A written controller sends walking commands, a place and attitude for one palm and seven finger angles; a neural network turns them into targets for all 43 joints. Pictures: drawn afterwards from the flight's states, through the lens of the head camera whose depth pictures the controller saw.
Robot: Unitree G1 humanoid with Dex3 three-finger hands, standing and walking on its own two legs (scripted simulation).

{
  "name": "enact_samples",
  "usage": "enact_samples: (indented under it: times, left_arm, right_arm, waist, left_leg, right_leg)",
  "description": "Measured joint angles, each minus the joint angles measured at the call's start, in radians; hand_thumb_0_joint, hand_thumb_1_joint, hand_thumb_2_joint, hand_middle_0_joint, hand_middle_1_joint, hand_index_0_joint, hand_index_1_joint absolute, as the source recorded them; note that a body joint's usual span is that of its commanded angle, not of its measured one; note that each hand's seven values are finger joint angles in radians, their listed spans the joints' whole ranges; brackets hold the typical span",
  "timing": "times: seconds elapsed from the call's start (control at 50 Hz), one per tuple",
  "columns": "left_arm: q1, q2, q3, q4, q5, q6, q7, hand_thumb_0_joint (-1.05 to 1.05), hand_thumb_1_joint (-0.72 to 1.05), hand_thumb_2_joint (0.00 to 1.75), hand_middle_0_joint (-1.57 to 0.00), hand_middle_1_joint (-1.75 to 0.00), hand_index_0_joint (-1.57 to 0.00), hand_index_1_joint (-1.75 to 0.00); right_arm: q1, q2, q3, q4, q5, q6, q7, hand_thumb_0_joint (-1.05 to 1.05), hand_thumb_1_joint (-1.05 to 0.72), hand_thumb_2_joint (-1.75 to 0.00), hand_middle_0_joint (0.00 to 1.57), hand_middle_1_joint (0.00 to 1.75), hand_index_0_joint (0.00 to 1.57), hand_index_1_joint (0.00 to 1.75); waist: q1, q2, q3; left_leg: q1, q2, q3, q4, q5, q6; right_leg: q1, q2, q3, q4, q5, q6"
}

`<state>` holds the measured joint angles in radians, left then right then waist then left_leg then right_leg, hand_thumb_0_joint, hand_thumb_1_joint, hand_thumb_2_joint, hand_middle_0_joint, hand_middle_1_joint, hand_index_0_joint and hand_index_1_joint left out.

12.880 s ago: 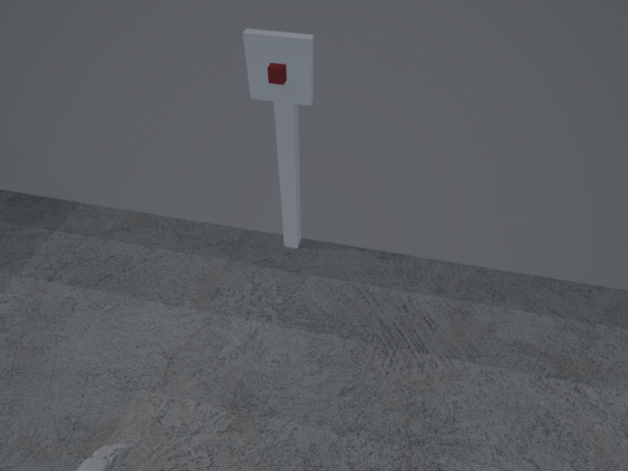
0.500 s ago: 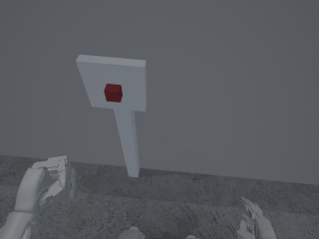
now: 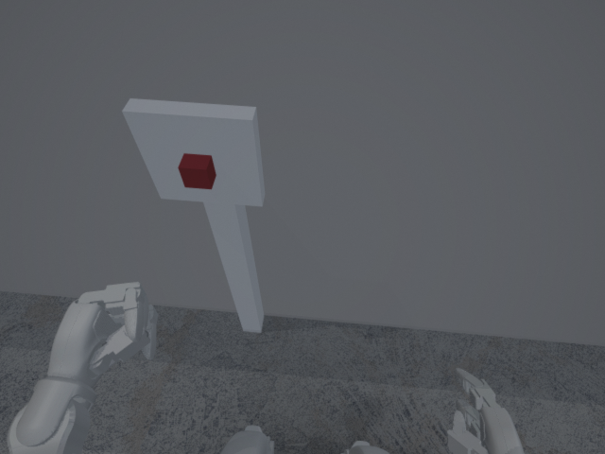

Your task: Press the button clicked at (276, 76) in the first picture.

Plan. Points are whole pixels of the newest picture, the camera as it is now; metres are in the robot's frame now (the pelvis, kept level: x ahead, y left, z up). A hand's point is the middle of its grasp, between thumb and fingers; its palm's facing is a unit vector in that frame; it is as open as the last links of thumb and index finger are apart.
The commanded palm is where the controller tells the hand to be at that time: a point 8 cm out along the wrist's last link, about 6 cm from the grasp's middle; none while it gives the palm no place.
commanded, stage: aim a knuckle at the button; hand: left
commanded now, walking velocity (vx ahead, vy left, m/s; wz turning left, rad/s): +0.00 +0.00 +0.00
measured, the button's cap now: (198, 169) +0.50 +0.19 +0.07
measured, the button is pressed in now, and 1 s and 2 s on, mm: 0 0 0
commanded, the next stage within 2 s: press the button with the knuckle in 1.66 s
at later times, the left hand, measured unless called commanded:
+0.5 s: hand (177, 280) +0.32 +0.18 +0.05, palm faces -0.08 -1.00 -0.01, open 3.1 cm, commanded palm +0.31 +0.24 +0.05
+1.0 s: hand (217, 240) +0.40 +0.15 +0.03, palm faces -0.08 -1.00 -0.02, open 3.1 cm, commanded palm +0.38 +0.21 +0.04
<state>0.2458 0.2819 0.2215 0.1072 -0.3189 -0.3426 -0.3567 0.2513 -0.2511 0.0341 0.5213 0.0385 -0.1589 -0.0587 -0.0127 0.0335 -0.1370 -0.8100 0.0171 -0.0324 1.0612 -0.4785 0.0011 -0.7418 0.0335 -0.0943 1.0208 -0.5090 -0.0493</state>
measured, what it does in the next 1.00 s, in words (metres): stands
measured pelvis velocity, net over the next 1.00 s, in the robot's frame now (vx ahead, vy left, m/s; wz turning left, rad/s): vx -0.01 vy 0.02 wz -0.03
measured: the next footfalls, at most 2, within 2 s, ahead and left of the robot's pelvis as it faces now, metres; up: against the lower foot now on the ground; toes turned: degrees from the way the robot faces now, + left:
none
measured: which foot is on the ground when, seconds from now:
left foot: down 0.00-1.00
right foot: down 0.00-1.00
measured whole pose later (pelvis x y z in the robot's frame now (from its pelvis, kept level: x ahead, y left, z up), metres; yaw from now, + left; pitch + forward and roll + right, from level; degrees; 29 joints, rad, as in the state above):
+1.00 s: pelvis -0.01 +0.02 -0.01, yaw -2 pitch +18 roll -2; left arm -0.41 0.23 0.15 0.65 -0.15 -0.39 -0.13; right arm 0.28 -0.25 0.02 0.60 0.01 -0.03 -0.01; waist -0.07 0.02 -0.14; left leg -0.95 0.01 0.02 1.11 -0.48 0.03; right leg -0.89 0.02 -0.05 1.08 -0.51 -0.02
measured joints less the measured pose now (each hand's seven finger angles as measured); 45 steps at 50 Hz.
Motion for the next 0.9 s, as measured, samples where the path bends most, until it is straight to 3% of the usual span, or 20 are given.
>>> enact_samples:
  times: [0.24,0.42,0.64,0.9]
  left_arm:
    - [-0.103,-0.013,-0.014,0.082,0.015,0.005,0.032,0.02,0.90,0.90,-1.30,-1.50,-1.30,-1.50]
    - [-0.246,-0.020,-0.027,0.178,0.053,-0.019,0.080,0.02,0.90,0.90,-1.30,-1.50,-1.30,-1.50]
    - [-0.384,-0.044,-0.066,0.287,0.093,0.003,0.134,0.02,0.90,0.90,-1.30,-1.50,-1.30,-1.50]
    - [-0.575,-0.057,-0.091,0.453,0.147,-0.042,0.202,0.02,0.90,0.90,-1.30,-1.50,-1.30,-1.50]
  right_arm:
    - [0.020,-0.010,-0.013,0.009,0.000,0.020,0.009,0.01,-0.90,-0.90,0.20,0.30,0.21,0.30]
    - [0.005,-0.004,-0.014,0.033,-0.005,0.033,0.012,0.01,-0.90,-0.90,0.20,0.30,0.21,0.30]
    - [0.010,0.007,-0.010,0.037,-0.010,0.071,0.032,0.01,-0.90,-0.89,0.21,0.30,0.21,0.30]
    - [0.020,0.004,-0.017,0.067,-0.021,0.110,0.050,0.01,-0.90,-0.89,0.21,0.30,0.21,0.30]
  waist:
    - [-0.018,-0.001,-0.002]
    - [-0.021,-0.012,0.009]
    - [-0.032,-0.006,-0.002]
    - [-0.044,-0.008,0.001]
  left_leg:
    - [0.002,-0.003,0.020,-0.016,0.003,0.007]
    - [-0.041,-0.006,0.024,0.009,-0.001,0.015]
    - [-0.059,-0.011,0.040,0.010,-0.001,0.029]
    - [-0.116,-0.012,0.041,0.046,-0.006,0.032]
  right_leg:
    - [-0.009,-0.004,0.020,-0.006,0.004,0.007]
    - [-0.050,-0.008,0.023,0.016,0.002,0.013]
    - [-0.071,-0.014,0.039,0.017,0.006,0.027]
    - [-0.127,-0.016,0.039,0.051,0.002,0.030]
